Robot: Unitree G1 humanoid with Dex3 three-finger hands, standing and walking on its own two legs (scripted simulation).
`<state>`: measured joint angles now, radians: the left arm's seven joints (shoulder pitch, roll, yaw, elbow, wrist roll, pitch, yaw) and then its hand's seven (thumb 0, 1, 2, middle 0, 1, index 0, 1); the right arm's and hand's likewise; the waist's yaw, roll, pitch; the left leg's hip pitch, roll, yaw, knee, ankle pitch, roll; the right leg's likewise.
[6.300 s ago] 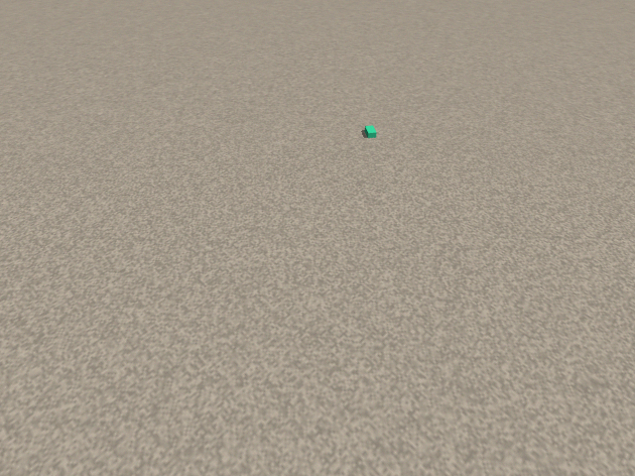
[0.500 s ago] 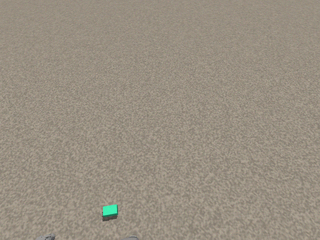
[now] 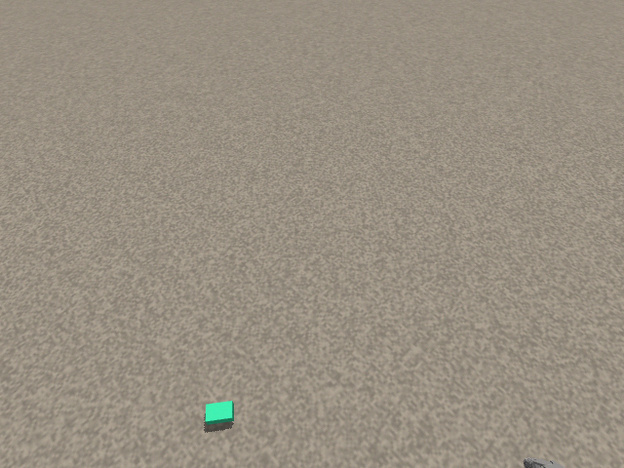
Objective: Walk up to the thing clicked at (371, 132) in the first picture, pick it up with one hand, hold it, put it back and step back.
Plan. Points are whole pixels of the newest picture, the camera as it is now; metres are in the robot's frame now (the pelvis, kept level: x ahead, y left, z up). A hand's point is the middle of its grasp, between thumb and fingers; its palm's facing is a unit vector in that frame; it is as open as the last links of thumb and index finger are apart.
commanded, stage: walk up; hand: left
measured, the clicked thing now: (220, 412) +0.41 +0.30 -0.75
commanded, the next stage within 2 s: none
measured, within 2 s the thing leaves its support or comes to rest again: neither
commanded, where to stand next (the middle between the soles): +0.04 -0.01 m, yaw +1 degrees
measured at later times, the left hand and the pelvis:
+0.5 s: hand out of the picture +0.10 +0.26 -0.15, palm faces +0.00 -0.95 -0.33, open 7.4 cm; pelvis +0.01 +0.01 +0.01, yaw +0 degrees
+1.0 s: hand out of the picture +0.04 +0.26 -0.15, palm faces +0.03 -0.90 -0.43, open 7.3 cm; pelvis -0.03 -0.02 -0.01, yaw +1 degrees
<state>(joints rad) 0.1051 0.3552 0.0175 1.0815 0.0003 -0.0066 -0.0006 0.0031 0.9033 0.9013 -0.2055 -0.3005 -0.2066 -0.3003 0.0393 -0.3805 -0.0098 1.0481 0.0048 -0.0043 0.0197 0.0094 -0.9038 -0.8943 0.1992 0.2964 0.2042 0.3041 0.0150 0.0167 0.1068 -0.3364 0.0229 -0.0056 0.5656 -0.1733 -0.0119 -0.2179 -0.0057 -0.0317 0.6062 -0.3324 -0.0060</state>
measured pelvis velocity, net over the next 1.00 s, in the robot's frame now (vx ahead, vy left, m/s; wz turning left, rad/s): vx -0.03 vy -0.02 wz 0.01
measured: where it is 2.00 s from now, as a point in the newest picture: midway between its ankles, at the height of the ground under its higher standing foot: outside the picture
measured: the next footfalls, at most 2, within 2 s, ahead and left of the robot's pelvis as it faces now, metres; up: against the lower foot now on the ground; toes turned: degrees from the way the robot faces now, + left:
left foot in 1.46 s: +0.08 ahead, +0.13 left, +0.00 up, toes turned +7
right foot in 1.82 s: +0.07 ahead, -0.13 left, +0.00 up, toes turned +1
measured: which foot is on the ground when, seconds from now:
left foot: down 0.00-1.00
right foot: down 0.00-1.00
